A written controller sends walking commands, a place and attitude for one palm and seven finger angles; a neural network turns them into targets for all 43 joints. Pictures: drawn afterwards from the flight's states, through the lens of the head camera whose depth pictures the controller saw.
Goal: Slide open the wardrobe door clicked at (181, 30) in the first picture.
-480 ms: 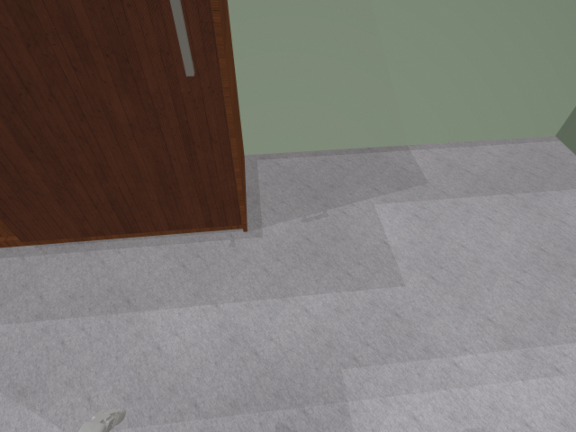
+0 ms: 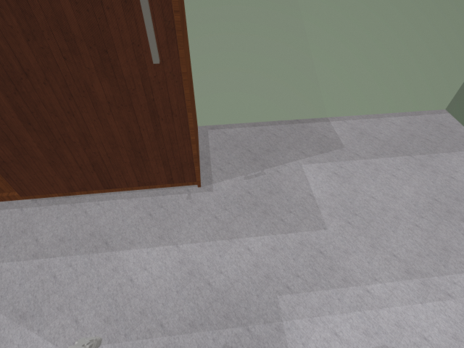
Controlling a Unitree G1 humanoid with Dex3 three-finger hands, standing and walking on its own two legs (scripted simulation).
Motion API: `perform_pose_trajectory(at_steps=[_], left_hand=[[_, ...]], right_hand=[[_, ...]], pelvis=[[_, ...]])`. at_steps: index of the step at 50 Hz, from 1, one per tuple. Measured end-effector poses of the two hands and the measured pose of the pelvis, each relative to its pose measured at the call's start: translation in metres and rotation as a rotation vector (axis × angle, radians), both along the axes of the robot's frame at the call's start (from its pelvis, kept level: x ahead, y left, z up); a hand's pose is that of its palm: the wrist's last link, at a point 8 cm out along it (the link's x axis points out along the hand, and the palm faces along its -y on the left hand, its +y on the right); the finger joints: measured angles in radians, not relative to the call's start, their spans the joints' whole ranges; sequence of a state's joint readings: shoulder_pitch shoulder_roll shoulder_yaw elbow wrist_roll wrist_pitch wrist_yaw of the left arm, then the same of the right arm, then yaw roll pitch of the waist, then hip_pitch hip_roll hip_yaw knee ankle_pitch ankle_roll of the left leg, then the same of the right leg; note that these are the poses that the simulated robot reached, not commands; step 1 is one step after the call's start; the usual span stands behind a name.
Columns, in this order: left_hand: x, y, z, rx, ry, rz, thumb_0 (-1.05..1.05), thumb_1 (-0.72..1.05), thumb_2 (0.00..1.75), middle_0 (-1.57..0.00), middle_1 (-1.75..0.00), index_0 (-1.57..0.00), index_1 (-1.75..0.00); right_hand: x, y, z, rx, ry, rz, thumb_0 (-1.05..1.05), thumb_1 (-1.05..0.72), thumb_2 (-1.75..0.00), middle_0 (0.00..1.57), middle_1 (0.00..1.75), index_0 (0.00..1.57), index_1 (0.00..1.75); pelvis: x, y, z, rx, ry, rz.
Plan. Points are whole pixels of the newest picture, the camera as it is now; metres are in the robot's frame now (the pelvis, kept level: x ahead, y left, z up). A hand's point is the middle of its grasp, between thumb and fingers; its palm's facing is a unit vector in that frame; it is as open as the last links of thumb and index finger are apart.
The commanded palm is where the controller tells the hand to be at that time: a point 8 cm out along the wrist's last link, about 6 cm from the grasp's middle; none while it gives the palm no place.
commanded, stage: stand and wait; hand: right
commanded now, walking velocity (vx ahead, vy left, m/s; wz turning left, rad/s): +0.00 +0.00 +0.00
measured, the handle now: (149, 24) +1.03 +0.33 +0.12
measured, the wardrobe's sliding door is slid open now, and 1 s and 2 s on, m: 0.00 0.00 0.00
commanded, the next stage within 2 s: look at it before walking up in 0.34 s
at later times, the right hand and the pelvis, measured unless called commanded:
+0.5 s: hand out of the picture +0.06 -0.24 -0.15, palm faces -0.03 +0.94 -0.34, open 7.3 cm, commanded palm none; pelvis -0.02 +0.01 +0.00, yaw +0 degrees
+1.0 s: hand out of the picture +0.06 -0.23 -0.15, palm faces -0.03 +0.94 -0.33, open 7.3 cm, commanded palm none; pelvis -0.01 +0.01 +0.00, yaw +1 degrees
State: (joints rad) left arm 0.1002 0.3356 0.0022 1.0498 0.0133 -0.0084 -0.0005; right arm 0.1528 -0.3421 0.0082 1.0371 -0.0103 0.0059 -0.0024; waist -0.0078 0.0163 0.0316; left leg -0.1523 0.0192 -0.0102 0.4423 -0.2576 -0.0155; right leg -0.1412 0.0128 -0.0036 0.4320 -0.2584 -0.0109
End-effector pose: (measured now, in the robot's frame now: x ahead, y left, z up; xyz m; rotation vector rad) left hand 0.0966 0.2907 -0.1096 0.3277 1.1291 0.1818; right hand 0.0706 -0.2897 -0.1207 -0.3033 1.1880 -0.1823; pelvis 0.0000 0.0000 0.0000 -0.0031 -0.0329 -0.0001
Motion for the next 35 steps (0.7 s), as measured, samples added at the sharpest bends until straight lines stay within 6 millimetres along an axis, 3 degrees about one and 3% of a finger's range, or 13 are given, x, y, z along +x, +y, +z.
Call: perform_pose_trajectory(at_steps=[14, 35], left_hand=[[-0.037, 0.010, -0.006, -0.009, 0.064, 0.033, 0.01, 0.91, 0.89, -0.20, -0.30, -0.20, -0.30], [-0.049, 0.013, -0.007, -0.013, 0.089, 0.039, 0.01, 0.91, 0.89, -0.20, -0.30, -0.20, -0.30]], right_hand=[[-0.014, 0.002, 0.005, -0.016, 0.016, -0.001, 0.00, -0.91, -0.89, 0.21, 0.30, 0.21, 0.30], [-0.019, 0.011, 0.003, -0.002, 0.029, 0.008, 0.00, -0.91, -0.89, 0.21, 0.30, 0.21, 0.30]], pelvis=[[-0.012, 0.006, 0.002, -0.001, -0.008, 0.003], [-0.017, 0.011, 0.004, -0.001, 0.004, 0.006]])
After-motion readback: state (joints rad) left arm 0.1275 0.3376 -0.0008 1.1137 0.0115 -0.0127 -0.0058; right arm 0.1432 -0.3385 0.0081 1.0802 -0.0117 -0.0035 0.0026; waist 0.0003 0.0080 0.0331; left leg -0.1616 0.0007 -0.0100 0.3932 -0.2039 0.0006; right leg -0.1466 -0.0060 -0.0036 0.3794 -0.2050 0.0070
